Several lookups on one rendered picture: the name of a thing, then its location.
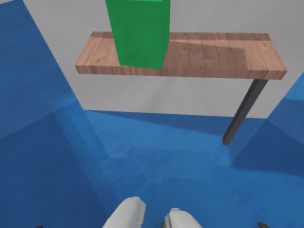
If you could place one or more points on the robot thigh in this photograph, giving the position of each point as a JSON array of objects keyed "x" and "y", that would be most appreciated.
[
  {"x": 180, "y": 219},
  {"x": 128, "y": 214}
]

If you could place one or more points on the table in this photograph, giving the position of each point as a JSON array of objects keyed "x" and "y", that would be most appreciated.
[{"x": 229, "y": 55}]

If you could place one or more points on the left robot thigh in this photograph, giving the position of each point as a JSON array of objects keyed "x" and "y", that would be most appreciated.
[{"x": 128, "y": 214}]

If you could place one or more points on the carton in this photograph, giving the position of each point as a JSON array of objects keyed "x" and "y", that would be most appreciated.
[{"x": 141, "y": 30}]

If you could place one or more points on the right robot thigh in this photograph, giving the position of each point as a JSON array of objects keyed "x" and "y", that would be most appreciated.
[{"x": 180, "y": 219}]

